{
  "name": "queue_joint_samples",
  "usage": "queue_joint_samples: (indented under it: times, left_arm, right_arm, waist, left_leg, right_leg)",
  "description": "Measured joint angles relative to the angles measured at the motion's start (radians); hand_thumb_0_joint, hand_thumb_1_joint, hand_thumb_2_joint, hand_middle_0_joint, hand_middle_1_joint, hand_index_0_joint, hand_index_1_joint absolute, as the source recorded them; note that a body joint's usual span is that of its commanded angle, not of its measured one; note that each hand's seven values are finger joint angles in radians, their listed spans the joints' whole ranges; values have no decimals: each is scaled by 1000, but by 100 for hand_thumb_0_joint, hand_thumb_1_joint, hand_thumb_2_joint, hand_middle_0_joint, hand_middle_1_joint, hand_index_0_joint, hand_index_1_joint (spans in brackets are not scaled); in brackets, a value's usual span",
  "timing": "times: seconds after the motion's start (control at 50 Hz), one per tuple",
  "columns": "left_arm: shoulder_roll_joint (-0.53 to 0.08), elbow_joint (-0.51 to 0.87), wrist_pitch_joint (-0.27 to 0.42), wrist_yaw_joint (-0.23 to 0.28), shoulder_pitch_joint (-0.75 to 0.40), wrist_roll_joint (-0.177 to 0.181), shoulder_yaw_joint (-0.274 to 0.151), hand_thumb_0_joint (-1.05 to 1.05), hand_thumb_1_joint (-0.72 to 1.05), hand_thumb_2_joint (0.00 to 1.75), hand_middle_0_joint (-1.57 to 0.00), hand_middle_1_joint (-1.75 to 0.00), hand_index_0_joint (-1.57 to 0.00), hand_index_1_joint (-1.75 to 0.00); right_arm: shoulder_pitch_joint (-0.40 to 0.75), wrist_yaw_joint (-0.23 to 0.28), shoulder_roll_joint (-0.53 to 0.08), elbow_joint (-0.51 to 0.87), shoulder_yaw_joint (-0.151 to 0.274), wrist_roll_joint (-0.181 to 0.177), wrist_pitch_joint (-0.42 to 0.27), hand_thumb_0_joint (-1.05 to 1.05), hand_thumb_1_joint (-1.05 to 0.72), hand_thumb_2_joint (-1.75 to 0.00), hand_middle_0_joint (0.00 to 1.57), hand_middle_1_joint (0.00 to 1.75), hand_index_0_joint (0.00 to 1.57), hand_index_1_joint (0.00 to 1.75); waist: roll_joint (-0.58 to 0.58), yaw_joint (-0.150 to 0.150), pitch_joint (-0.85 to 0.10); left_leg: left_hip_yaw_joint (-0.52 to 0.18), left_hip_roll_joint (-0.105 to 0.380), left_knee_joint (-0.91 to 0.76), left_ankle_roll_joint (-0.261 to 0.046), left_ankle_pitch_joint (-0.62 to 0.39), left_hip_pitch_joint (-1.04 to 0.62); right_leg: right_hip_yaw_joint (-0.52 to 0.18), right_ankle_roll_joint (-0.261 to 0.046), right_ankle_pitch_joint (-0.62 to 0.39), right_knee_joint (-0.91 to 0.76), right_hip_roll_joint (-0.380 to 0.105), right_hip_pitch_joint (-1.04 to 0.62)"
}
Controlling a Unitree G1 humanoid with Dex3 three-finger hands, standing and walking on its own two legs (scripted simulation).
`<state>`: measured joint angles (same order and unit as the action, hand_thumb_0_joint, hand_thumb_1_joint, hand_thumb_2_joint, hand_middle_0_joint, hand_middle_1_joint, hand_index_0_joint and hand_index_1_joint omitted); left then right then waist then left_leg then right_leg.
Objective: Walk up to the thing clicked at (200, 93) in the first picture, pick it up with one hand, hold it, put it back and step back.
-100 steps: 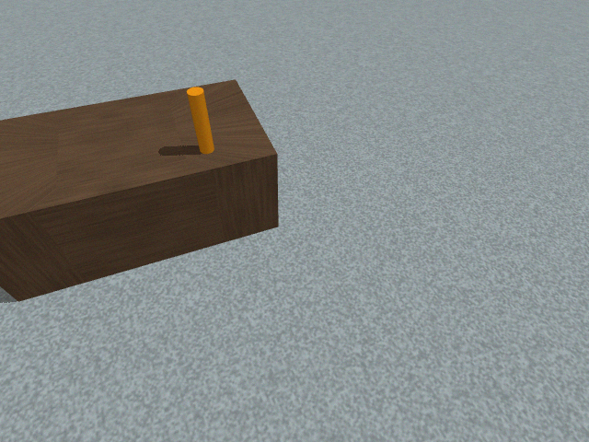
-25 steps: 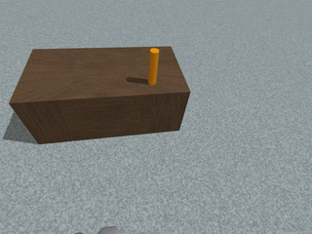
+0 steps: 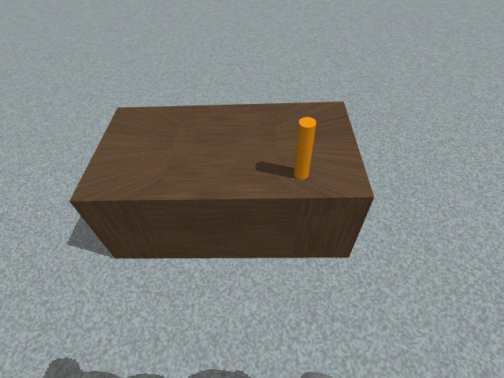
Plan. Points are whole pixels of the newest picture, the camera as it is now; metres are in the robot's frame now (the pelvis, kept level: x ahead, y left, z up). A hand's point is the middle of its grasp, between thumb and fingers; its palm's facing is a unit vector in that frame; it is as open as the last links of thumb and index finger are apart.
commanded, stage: walk up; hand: right
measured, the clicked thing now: (304, 150) +0.81 -0.17 -0.22
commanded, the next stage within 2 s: none
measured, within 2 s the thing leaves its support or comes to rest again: neither
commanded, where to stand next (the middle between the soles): +0.37 +0.04 m, yaw +4 degrees
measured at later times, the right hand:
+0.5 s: hand (350, 271) +0.33 -0.19 -0.11, palm faces -0.15 +0.92 -0.37, open 7.4 cm
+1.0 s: hand (352, 259) +0.38 -0.22 -0.16, palm faces -0.16 +0.94 -0.29, open 7.4 cm
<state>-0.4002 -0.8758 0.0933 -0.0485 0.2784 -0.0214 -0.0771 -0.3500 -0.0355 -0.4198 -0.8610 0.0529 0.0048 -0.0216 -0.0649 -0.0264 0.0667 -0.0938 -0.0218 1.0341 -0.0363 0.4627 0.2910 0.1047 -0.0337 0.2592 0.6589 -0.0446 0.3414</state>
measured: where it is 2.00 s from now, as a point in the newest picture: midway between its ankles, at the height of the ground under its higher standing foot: (245, 346)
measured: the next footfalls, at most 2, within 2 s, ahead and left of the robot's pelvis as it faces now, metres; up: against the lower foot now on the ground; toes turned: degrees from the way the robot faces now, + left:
left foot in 0.38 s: +0.28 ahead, +0.16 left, +0.00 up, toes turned +8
right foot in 0.84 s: +0.43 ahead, -0.07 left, +0.00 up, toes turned +4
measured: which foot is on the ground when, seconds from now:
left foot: up 0.00-0.36, down 0.38-0.86, up 0.88-1.00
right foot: down 0.00-0.42, up 0.44-0.82, down 0.84-1.00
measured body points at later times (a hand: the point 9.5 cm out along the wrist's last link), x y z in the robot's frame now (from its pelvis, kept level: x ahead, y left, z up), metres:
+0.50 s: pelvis +0.18 +0.05 +0.00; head +0.20 +0.07 +0.45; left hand +0.16 +0.37 -0.13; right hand +0.34 -0.24 -0.09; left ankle +0.24 +0.15 -0.72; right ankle +0.11 -0.10 -0.65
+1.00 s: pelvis +0.29 +0.03 +0.00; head +0.33 -0.01 +0.45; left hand +0.35 +0.34 -0.09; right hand +0.39 -0.27 -0.14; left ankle +0.27 +0.16 -0.69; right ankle +0.39 -0.07 -0.72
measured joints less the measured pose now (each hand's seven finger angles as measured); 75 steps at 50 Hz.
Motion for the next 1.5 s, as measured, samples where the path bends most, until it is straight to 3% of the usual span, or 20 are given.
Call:
queue_joint_samples:
  times: [0.08, 0.22, 0.32, 0.38, 0.42, 0.48, 0.54, 0.64, 0.76, 0.84, 0.88, 0.94, 0.98, 1.14, 1.2, 1.28, 1.34, 1.5]
  left_arm:
    - [27, -1, 6, 6, 49, 9, 19, 1, 90, 90, -20, -30, -20, -30]
    - [19, 16, 8, 13, 113, 4, 19, 1, 90, 90, -20, -30, -20, -30]
    - [-5, 36, -2, 17, 136, 0, 13, 1, 90, 90, -20, -30, -20, -30]
    - [-23, 42, -15, 21, 146, 4, 15, 1, 90, 90, -20, -30, -20, -30]
    - [-31, 34, -30, 27, 131, 10, 16, 1, 90, 90, -20, -30, -20, -30]
    - [-5, 25, -54, 28, 104, 14, 33, 1, 90, 90, -20, -30, -20, -30]
    - [-9, 27, -55, 18, 83, 18, 42, 1, 90, 90, -20, -30, -20, -30]
    - [-27, 46, -49, 7, 51, 20, 25, 1, 90, 90, -20, -30, -20, -30]
    - [-23, 30, -54, 11, 42, 14, 21, 1, 91, 90, -20, -30, -20, -30]
    - [-15, 20, -38, 30, 22, 10, 23, 1, 91, 90, -20, -30, -20, -30]
    - [11, 9, -27, 41, -3, 3, 24, 1, 91, 90, -20, -30, -20, -30]
    - [34, 18, -32, 42, -38, 2, 45, 1, 91, 90, -20, -30, -20, -30]
    - [52, 21, -38, 42, -57, 2, 56, 1, 90, 90, -20, -30, -20, -30]
    - [60, -6, -66, 34, -93, -4, 66, 1, 90, 90, -21, -30, -20, -30]
    - [46, -31, -89, 32, -113, 6, 59, 1, 90, 90, -21, -30, -20, -30]
    - [41, -87, -108, 28, -122, 20, 58, 1, 90, 90, -20, -30, -20, -30]
    - [27, -123, -103, 23, -128, 23, 57, 1, 90, 90, -20, -30, -20, -30]
    - [22, -213, -106, 21, -155, 35, 70, 1, 91, 90, -20, -30, -20, -30]
  right_arm:
    - [44, -8, -26, 4, 3, -8, -5, 1, -90, -90, 21, 30, 20, 30]
    - [87, -33, -22, 31, 17, 1, 11, 0, -90, -90, 20, 30, 20, 30]
    - [114, -47, 4, 37, 13, 12, 20, 0, -90, -90, 20, 30, 20, 30]
    - [122, -54, 18, 47, 8, 17, 10, 1, -90, -90, 20, 30, 20, 30]
    - [138, -48, 33, 55, 10, 26, -8, 1, -90, -90, 21, 30, 20, 30]
    - [137, -33, 32, 80, 8, 8, -25, 0, -90, -90, 21, 30, 20, 30]
    - [116, -17, 50, 81, -3, -12, -30, 0, -90, -90, 21, 30, 20, 30]
    - [56, -10, 59, 76, -19, -12, -48, 0, -90, -90, 21, 30, 20, 30]
    - [15, -6, 34, 70, -13, 5, -31, 0, -90, -90, 21, 30, 20, 30]
    - [16, 6, 20, 64, -13, -2, -8, 0, -90, -90, 21, 30, 20, 30]
    - [38, 15, 8, 43, -12, -14, 7, 0, -90, -90, 21, 30, 20, 30]
    - [65, 29, 17, 20, -20, -10, 29, 1, -90, -90, 21, 30, 20, 30]
    - [77, 28, 18, 1, -27, -9, 33, 1, -90, -90, 21, 30, 20, 30]
    - [101, 25, 24, -84, -34, 1, 28, 0, -90, -90, 21, 30, 20, 30]
    - [104, 31, 27, -121, -28, 10, 18, 0, -90, -90, 21, 30, 20, 30]
    - [109, 31, 36, -162, -37, 16, 13, 0, -90, -90, 21, 30, 20, 30]
    - [122, 29, 47, -186, -50, 14, 6, 0, -90, -90, 21, 30, 20, 30]
    - [195, 31, 66, -217, -62, 5, -3, 0, -90, -90, 21, 30, 20, 30]
  waist:
    - [-18, -24, -4]
    - [-9, -32, 20]
    - [19, -41, 38]
    - [45, -42, 29]
    - [94, -36, 45]
    - [76, -11, 45]
    - [86, 8, 30]
    - [109, 24, 23]
    - [93, 38, 19]
    - [70, 48, 38]
    - [16, 40, 57]
    - [5, 28, 70]
    - [1, 22, 68]
    - [21, 9, 20]
    - [50, 13, 4]
    - [81, 19, -23]
    - [104, 17, -26]
    - [108, 5, -10]
  left_leg:
    - [10, 6, 72, 4, -122, 130]
    - [-2, 51, -146, 35, -247, 226]
    - [66, 77, -332, 23, -271, 194]
    - [109, 72, -433, -1, -282, 129]
    - [135, 32, -402, -1, -283, 112]
    - [130, 28, -351, -12, -215, 90]
    - [128, 19, -422, -12, -218, 16]
    - [122, -2, -530, -13, -229, -82]
    - [136, -9, -557, -4, -190, -137]
    - [136, -5, -453, 18, -107, -114]
    - [117, 31, -337, 13, -61, -74]
    - [90, 8, -183, 4, 68, -2]
    - [84, 6, -142, 6, 97, 33]
    - [76, 52, -310, 35, -37, 18]
    - [93, 45, -402, 46, -151, -25]
    - [104, 47, -428, 51, -149, -49]
    - [108, 49, -455, 51, -156, -69]
    - [111, 45, -542, 45, -190, -127]
  right_leg:
    - [13, 7, -16, -128, -4, -113]
    - [54, 11, 5, -239, 9, -233]
    - [83, 30, 85, -205, 8, -280]
    - [94, 50, 170, -124, -12, -287]
    - [69, 31, 220, 40, -71, -245]
    - [-32, -2, 237, 364, -33, -102]
    - [-89, -12, 167, 471, -23, 18]
    - [-126, 11, 54, 364, -53, 133]
    - [-95, 34, -13, 125, -67, 143]
    - [-70, 22, -118, -62, -24, 51]
    - [-50, 14, -87, -63, 16, 34]
    - [-47, 1, -61, -29, 10, 39]
    - [-46, -1, -61, -41, 0, 29]
    - [-41, 10, -48, -48, -4, 12]
    - [-42, 23, -23, -8, -14, 22]
    - [-56, 32, 0, -49, -6, -7]
    - [-59, 38, -73, -113, -2, -40]
    - [-58, 57, -106, -212, -4, -105]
